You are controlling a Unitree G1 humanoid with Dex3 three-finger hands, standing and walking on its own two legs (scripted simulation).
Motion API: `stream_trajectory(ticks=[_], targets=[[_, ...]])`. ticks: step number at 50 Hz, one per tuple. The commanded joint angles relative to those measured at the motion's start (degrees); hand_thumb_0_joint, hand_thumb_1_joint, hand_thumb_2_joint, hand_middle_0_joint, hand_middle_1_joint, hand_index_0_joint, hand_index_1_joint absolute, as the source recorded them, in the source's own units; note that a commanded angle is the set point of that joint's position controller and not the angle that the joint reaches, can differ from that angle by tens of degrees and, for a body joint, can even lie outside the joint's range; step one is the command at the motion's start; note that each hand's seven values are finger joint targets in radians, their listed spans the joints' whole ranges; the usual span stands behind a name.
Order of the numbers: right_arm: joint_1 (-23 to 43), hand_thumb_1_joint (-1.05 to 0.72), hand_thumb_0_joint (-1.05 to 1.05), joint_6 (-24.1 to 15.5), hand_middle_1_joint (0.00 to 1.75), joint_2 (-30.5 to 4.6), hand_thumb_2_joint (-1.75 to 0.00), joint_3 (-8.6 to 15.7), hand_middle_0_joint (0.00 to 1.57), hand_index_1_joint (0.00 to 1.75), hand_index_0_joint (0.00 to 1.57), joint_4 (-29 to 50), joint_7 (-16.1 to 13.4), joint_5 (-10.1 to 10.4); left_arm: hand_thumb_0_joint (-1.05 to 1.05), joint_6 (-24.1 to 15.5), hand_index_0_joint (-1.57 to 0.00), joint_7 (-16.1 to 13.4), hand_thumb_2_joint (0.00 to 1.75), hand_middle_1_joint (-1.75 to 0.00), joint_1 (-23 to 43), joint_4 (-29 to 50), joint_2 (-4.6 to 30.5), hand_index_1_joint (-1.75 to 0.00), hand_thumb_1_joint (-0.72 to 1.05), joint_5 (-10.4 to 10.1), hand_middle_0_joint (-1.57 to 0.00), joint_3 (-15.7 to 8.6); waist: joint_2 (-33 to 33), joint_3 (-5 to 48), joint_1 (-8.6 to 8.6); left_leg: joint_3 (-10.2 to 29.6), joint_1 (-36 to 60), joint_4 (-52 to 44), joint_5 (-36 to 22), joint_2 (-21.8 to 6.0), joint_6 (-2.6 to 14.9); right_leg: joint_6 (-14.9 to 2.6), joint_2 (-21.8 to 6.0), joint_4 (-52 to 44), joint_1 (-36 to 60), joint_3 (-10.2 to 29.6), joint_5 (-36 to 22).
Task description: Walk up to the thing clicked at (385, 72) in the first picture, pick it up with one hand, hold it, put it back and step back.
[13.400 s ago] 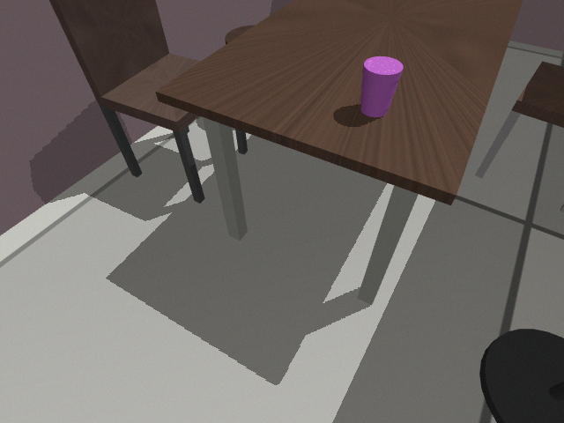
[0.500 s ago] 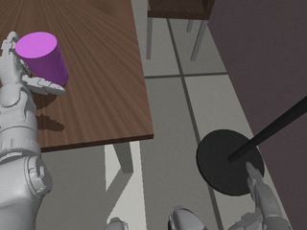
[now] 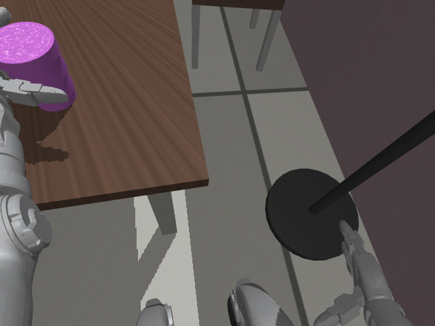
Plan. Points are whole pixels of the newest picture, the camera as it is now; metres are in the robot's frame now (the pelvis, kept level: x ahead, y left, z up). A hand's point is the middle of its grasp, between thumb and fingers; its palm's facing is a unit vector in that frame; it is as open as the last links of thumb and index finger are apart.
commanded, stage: close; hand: left
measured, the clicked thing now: (40, 72) +0.56 +0.22 +0.09
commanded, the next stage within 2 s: settle in 0.34 s
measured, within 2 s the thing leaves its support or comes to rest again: leaves its support in 0.96 s
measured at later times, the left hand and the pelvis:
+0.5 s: hand (24, 73) +0.53 +0.23 +0.12, palm faces +0.20 -0.98 +0.01, open 11.4 cm; pelvis +0.03 +0.00 +0.01, yaw +0 degrees
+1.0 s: hand (28, 82) +0.50 +0.22 +0.13, palm faces +0.19 -0.98 -0.02, open 11.7 cm; pelvis +0.02 +0.00 +0.02, yaw +1 degrees
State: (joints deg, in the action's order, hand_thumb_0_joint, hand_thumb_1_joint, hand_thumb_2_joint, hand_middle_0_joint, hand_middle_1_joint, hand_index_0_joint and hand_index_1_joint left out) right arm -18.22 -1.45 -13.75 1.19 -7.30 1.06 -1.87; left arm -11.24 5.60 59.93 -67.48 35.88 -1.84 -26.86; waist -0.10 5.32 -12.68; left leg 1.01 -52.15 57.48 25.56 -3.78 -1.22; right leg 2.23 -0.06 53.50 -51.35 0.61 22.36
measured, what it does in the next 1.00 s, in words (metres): stands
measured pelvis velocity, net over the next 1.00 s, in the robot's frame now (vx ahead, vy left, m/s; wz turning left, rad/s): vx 0.02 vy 0.00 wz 0.01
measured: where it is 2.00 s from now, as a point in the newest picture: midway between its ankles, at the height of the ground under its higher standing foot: outside the picture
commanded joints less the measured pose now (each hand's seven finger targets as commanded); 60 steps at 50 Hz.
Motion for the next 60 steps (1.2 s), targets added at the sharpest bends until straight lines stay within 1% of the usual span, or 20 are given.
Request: stream_trajectory(ticks=[1, 4, 8, 15, 18, 20, 21, 23, 28, 29, 33, 39, 43, 46, 50, 53, 55, 57, 59, 60], targets=[[-0.7, 0.52, 0.00, -3.2, 0.05, -8.6, -0.05, 4.6, 0.05, 0.05, 0.05, 10.5, -1.1, -0.1, 0.00, -4.7, -0.64, 0.7, 0.32, -0.50, 25.7, 11.0, 13.9, -0.49, -0.45, -0.6, -0.63, 0.0, -10.2, 32.5, -0.05, 0.0, 19.1, -5.5, -19.6, 1.2, 1.22, -3.03, 1.6, -4.4, 12.5, -1.9, -16.0], [-2.4, 0.52, 0.00, -2.8, 0.05, -9.1, -0.05, 5.2, 0.05, 0.05, 0.05, 10.8, -0.8, 0.0, 0.00, -4.3, -0.74, 0.9, 0.39, -0.59, 23.6, 12.5, 14.9, -0.58, -0.39, -0.2, -0.72, -0.3, -10.4, 35.0, 0.75, -0.2, 20.0, -5.3, -22.0, 1.4, 1.11, -2.91, 1.7, -4.0, 14.4, -2.0, -18.4], [-1.7, 0.52, 0.00, -2.6, 0.05, -8.3, -0.05, 4.9, 0.05, 0.05, 0.05, 10.7, -0.8, 0.5, 0.00, -3.6, -0.86, 1.6, 0.50, -0.72, 21.3, 14.9, 8.5, -0.70, -0.29, -1.6, -0.84, 2.8, -10.5, 34.3, 0.53, -0.3, 22.9, -5.0, -25.3, 1.1, 1.14, -2.81, 1.8, -4.2, 13.1, -2.1, -20.2], [-1.8, 0.53, 0.00, -2.1, 0.05, -7.9, -0.04, 5.0, 0.05, 0.05, 0.05, 8.9, -0.2, 0.9, 0.00, -2.3, -1.11, 1.3, 0.74, -0.98, 12.6, 14.9, 3.8, -0.97, -0.13, -2.2, -1.09, 4.4, -9.2, 30.2, 2.00, -0.2, 22.1, -5.4, -28.1, 0.9, 1.09, -2.99, 1.6, -4.2, 13.0, -2.5, -22.0], [-3.5, 0.53, 0.00, -1.5, 0.05, -6.9, -0.05, 4.1, 0.05, 0.05, 0.05, 7.4, 0.5, 1.3, 0.00, -2.2, -1.23, 1.4, 0.94, -1.15, 14.9, 22.4, 5.5, -1.15, -0.02, -3.3, -1.21, 3.3, -11.9, 32.9, 3.63, -0.3, 24.8, -5.3, -30.9, 1.1, 0.80, -2.91, 1.5, -4.3, 14.3, -2.4, -23.4], [-4.7, 0.52, 0.00, -1.1, 0.05, -8.0, -0.05, 5.7, 0.05, 0.05, 0.05, 6.6, 0.5, 1.3, 0.00, -1.3, -1.30, 1.6, 1.02, -1.24, 10.3, 17.9, 4.6, -1.24, -0.01, -3.2, -1.28, 2.9, -8.1, 29.8, 2.36, -0.2, 22.4, -5.4, -31.3, 0.8, 1.01, -2.74, 1.6, -4.1, 15.2, -2.6, -25.4], [-3.4, 0.52, 0.00, -1.1, 0.05, -7.8, -0.05, 5.2, 0.05, 0.05, 0.05, 7.9, 0.8, 1.5, 0.00, -1.9, -1.32, 1.5, 1.05, -1.27, 12.6, 24.4, 5.4, -1.27, 0.00, -3.6, -1.30, 2.5, -9.4, 32.7, 3.67, -0.3, 23.8, -5.7, -31.9, 1.0, 0.95, -2.77, 1.5, -3.9, 16.8, -2.4, -26.2], [-4.6, 0.54, 0.00, -0.7, 0.05, -8.3, -0.05, 6.2, 0.05, 0.05, 0.05, 5.2, 0.8, 1.5, 0.00, -1.5, -1.27, 1.4, 1.19, -1.30, 8.6, 21.4, 4.9, -1.31, 0.11, -3.8, -1.26, 1.9, -8.0, 28.7, 3.58, -0.1, 21.6, -5.8, -31.0, 1.0, 1.08, -2.77, 1.4, -3.9, 15.4, -2.5, -25.1], [-1.1, 0.52, 0.00, -0.9, 0.05, -7.9, -0.06, 6.0, 0.05, 0.05, 0.05, 7.7, 0.7, 1.9, 0.00, -2.2, -1.28, 1.7, 1.21, -1.34, 18.4, 31.3, 6.0, -1.36, 0.04, -4.1, -1.28, 2.9, -11.1, 36.0, 4.10, -0.3, 28.8, -5.8, -34.2, 0.9, 0.81, -2.63, 1.4, -4.1, 17.3, -2.1, -27.0], [-1.3, 0.53, 0.00, -0.9, 0.05, -7.3, -0.06, 5.2, 0.05, 0.05, 0.05, 8.0, 0.5, 2.0, 0.00, -1.3, -1.28, 1.5, 1.23, -1.36, 13.7, 24.4, 5.7, -1.38, 0.04, -4.2, -1.28, 1.9, -7.7, 33.4, 3.72, -0.4, 26.4, -5.7, -34.3, 1.0, 1.12, -2.40, 1.2, -4.2, 18.6, -2.1, -28.5], [-1.2, 0.53, 0.00, -0.9, 0.05, -5.8, -0.06, 3.9, 0.05, 0.05, 0.05, 6.1, 0.3, 2.2, 0.00, -1.8, -1.29, 1.6, 1.24, -1.38, 18.3, 31.3, 6.0, -1.40, 0.02, -5.6, -1.29, 2.5, -9.8, 35.5, 5.01, -0.7, 28.3, -6.2, -35.5, 1.3, 1.02, -2.32, 1.0, -4.5, 21.1, -1.7, -30.2], [-1.7, 0.52, 0.00, -1.1, 0.05, -7.8, -0.06, 5.6, 0.05, 0.05, 0.05, 3.2, -0.6, 1.8, 0.00, -1.4, -1.28, 0.4, 1.27, -1.40, 20.7, 34.9, 8.3, -1.42, -0.06, -5.4, -1.28, 1.9, -10.8, 34.4, 5.18, -0.5, 32.0, -7.3, -37.2, 1.2, 0.70, -2.29, 1.0, -5.8, 20.0, -1.9, -29.1], [-1.9, 0.52, 0.00, -1.4, 0.05, -9.4, -0.06, 7.2, 0.05, 0.05, 0.05, 2.3, -1.4, 1.9, 0.00, -0.6, -1.29, -0.7, 1.30, -1.44, 20.8, 34.7, 9.0, -1.46, -0.09, -6.0, -1.29, 1.1, -8.7, 34.2, 4.73, -1.3, 29.7, -8.1, -33.6, 1.8, 1.08, -2.09, 0.4, -6.2, 24.8, -1.1, -31.9], [1.7, 0.52, 0.00, -2.1, 0.05, -5.7, -0.06, 3.8, 0.05, 0.05, 0.05, 4.9, -1.5, 2.1, 0.00, -1.6, -1.30, -1.3, 1.33, -1.45, 26.0, 43.0, 10.0, -1.48, -0.10, -6.0, -1.29, 1.4, -11.8, 38.3, 5.78, -0.9, 33.4, -8.1, -36.5, 1.7, 0.80, -2.26, 0.6, -6.5, 25.1, -1.6, -31.1], [0.7, 0.52, 0.00, -2.3, 0.05, -8.4, -0.06, 5.5, 0.05, 0.05, 0.05, 0.4, -2.5, 2.1, 0.00, 0.5, -1.32, -1.7, 1.37, -1.49, 18.5, 33.4, 7.1, -1.52, -0.11, -6.2, -1.31, 2.5, -7.5, 30.5, 5.37, -1.3, 28.5, -10.4, -28.1, 2.1, 1.42, -2.14, 0.4, -8.4, 25.2, -1.0, -27.4], [3.2, 0.52, 0.00, -3.0, 0.05, -5.5, -0.06, 3.7, 0.05, 0.05, 0.05, 2.0, -2.7, 2.2, 0.00, -0.5, -1.31, -2.2, 1.36, -1.48, 29.2, 44.8, 10.5, -1.51, -0.10, -5.7, -1.31, 2.1, -13.2, 36.8, 5.76, -1.4, 34.0, -10.0, -30.4, 2.1, 0.92, -2.21, 0.4, -9.0, 24.7, -1.4, -25.8], [0.0, 0.52, 0.00, -3.1, 0.05, -8.1, -0.06, 6.7, 0.05, 0.05, 0.05, -1.9, -3.2, 2.1, 0.00, 0.5, -1.32, -2.2, 1.38, -1.50, 22.5, 37.2, 8.9, -1.53, -0.15, -5.6, -1.31, 2.4, -10.2, 32.4, 5.02, -1.1, 32.5, -11.1, -29.6, 1.9, 0.77, -2.39, 0.7, -9.1, 24.0, -1.9, -25.0], [3.4, 0.53, 0.00, -3.2, 0.05, -8.6, -0.06, 5.6, 0.05, 0.05, 0.05, -1.3, -3.4, 2.4, 0.00, 2.3, -1.31, -2.0, 1.38, -1.49, 16.6, 26.5, 4.4, -1.51, -0.10, -5.7, -1.30, 4.5, -3.7, 24.5, 5.19, -1.3, 27.7, -13.2, -21.2, 2.0, 1.51, -2.24, 0.9, -11.4, 23.4, -1.7, -19.2], [4.5, 0.53, 0.00, -3.7, 0.05, -8.0, -0.06, 5.8, 0.05, 0.05, 0.05, -1.4, -3.7, 2.5, 0.00, 0.7, -1.32, -2.2, 1.39, -1.50, 28.1, 39.1, 10.6, -1.52, -0.07, -6.0, -1.31, 2.2, -9.3, 31.5, 5.73, -1.6, 30.5, -13.1, -20.3, 2.3, 1.31, -2.14, 0.5, -11.6, 24.7, -1.4, -18.7], [3.8, 0.54, 0.00, -3.8, 0.05, -6.2, -0.06, 4.3, 0.05, 0.05, 0.05, -2.7, -3.8, 2.6, 0.00, 0.4, -1.31, -2.1, 1.38, -1.50, 30.1, 40.9, 10.0, -1.51, -0.09, -5.8, -1.30, 2.8, -10.6, 31.6, 6.03, -1.7, 31.6, -13.4, -19.3, 2.4, 1.14, -2.22, 0.5, -11.7, 23.5, -1.6, -17.5]])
